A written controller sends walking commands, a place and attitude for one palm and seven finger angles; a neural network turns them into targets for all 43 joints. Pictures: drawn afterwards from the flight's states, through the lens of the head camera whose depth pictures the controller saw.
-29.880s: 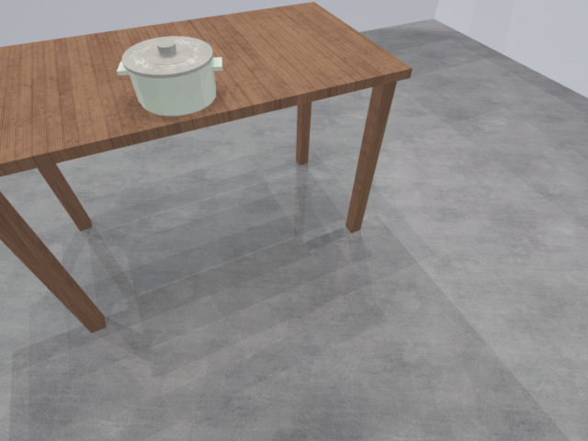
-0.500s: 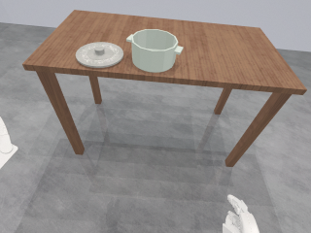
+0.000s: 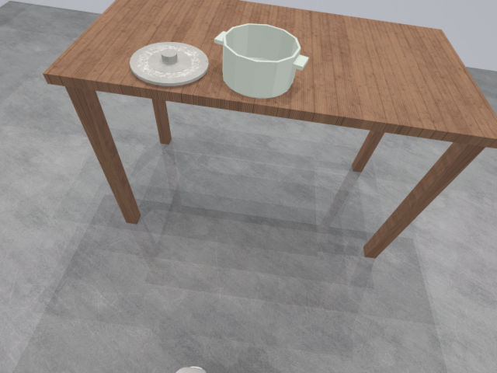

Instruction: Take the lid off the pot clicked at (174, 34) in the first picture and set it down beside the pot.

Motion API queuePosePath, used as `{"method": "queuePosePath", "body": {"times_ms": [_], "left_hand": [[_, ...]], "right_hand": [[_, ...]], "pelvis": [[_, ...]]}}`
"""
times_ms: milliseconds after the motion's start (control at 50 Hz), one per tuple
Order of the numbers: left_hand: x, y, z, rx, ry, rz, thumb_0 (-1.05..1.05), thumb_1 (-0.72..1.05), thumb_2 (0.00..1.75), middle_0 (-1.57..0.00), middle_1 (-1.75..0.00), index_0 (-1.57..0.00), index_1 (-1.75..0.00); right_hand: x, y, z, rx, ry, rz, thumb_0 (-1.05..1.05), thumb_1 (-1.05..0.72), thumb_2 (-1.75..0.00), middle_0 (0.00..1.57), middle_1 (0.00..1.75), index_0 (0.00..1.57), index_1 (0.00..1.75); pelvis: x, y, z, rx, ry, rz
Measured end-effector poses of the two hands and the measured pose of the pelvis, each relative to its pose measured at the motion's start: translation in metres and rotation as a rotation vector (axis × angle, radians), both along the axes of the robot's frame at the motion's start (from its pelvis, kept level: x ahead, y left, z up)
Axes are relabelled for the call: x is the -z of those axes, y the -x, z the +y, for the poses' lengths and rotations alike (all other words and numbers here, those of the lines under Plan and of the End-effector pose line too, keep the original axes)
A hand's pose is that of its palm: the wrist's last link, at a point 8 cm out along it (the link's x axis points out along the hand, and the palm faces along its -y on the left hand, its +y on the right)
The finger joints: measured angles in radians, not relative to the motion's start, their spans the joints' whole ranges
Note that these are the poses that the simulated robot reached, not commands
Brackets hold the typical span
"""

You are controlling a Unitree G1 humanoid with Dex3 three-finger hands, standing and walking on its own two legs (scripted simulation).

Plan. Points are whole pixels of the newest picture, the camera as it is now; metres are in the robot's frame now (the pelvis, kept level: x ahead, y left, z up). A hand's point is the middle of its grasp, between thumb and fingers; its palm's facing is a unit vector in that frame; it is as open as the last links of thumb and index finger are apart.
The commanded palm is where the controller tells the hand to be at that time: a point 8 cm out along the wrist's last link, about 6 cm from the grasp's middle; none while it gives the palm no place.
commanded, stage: stop stepping back and stand still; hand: left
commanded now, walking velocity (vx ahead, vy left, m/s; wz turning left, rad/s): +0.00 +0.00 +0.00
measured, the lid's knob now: (169, 55) +0.85 +0.26 +0.03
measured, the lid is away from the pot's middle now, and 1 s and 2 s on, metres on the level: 0.24 0.24 0.24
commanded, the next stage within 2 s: let the arm hang, fingers relaxed in 0.82 s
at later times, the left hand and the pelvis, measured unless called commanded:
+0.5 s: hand out of the picture +0.07 +0.16 -0.17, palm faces +0.02 -0.98 -0.21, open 7.2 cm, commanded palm none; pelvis +0.04 -0.01 +0.00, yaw -1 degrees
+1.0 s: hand out of the picture +0.08 +0.15 -0.17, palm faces +0.01 -0.98 -0.20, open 7.3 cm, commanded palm none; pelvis +0.06 -0.02 +0.01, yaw -2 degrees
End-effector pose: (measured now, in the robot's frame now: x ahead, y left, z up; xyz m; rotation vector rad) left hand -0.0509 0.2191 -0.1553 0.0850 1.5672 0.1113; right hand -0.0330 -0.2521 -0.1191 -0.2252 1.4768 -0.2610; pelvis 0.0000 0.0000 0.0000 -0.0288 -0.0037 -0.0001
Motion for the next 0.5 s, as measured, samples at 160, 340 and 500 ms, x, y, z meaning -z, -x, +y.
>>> {"method": "queuePosePath", "body": {"times_ms": [160, 340, 500], "left_hand": [[-0.020, 0.036, 0.002, -0.038, -0.067, 0.126, 0.01, 0.93, 0.90, -0.20, -0.30, -0.20, -0.30], [-0.015, -0.043, -0.007, -0.004, -0.081, -0.051, 0.00, 0.91, 0.90, -0.19, -0.29, -0.20, -0.30], [-0.014, -0.111, -0.010, 0.026, -0.091, -0.194, 0.02, 0.95, 0.90, -0.20, -0.30, -0.20, -0.30]], "right_hand": [[0.014, 0.024, 0.029, 0.060, -0.101, 0.096, 0.01, -0.91, -0.90, 0.20, 0.30, 0.20, 0.30], [0.029, -0.018, 0.058, 0.073, -0.196, -0.007, 0.00, -0.91, -0.90, 0.20, 0.30, 0.20, 0.30], [0.028, -0.038, 0.043, 0.079, -0.161, -0.033, 0.02, -0.92, -0.90, 0.20, 0.30, 0.20, 0.30]], "pelvis": [[-0.002, -0.011, -0.004, -0.001, 0.000, 0.005], [-0.003, -0.024, -0.007, 0.012, -0.012, 0.004], [-0.003, -0.038, -0.012, 0.019, -0.020, -0.002]]}}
